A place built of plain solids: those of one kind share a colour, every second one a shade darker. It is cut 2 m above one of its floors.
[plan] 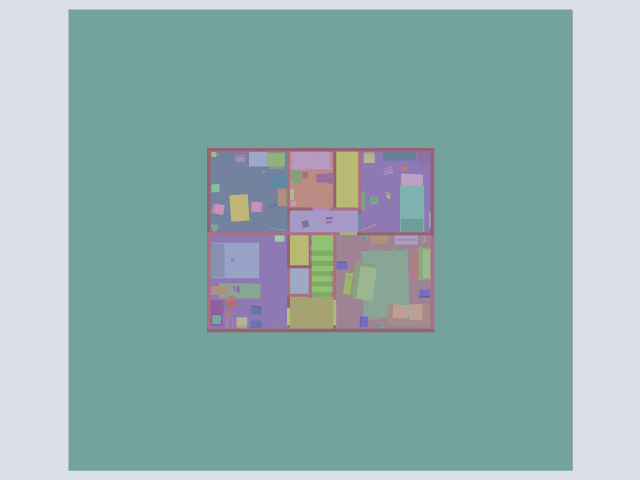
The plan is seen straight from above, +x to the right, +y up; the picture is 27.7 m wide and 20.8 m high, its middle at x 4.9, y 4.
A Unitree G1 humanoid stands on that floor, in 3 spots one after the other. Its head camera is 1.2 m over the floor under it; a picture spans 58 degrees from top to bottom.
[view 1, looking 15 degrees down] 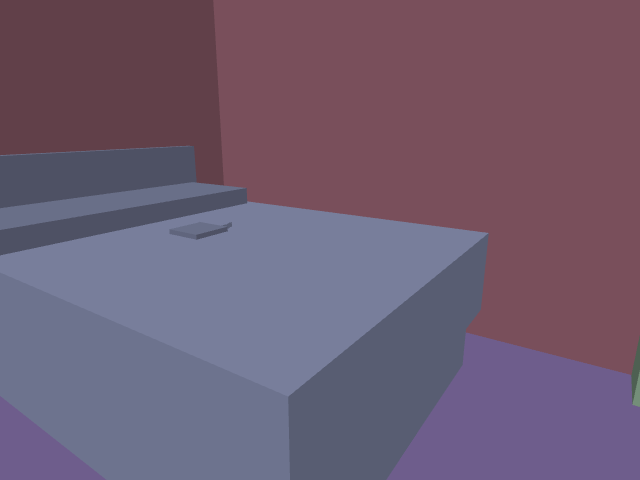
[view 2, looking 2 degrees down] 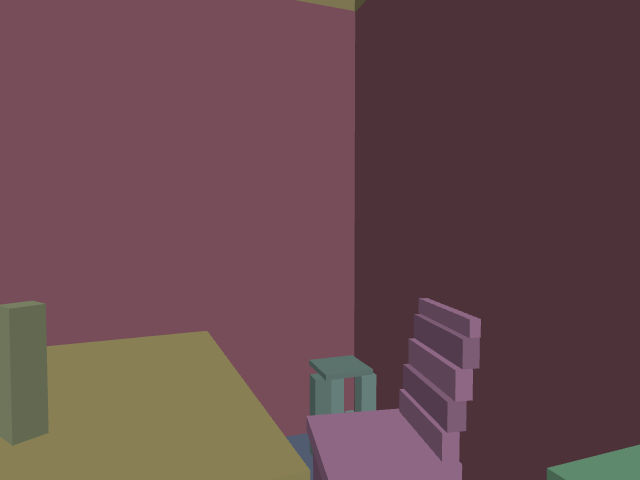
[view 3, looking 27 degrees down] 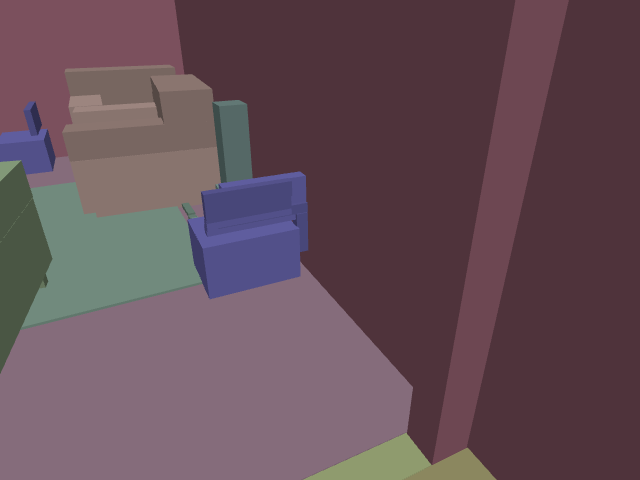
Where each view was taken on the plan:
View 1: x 2.73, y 1.77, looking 124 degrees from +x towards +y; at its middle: double_bed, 1.94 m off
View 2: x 1.23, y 6.67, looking -110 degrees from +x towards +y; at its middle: wall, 2.49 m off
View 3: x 4.85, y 0.98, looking -26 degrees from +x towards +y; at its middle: wall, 2.10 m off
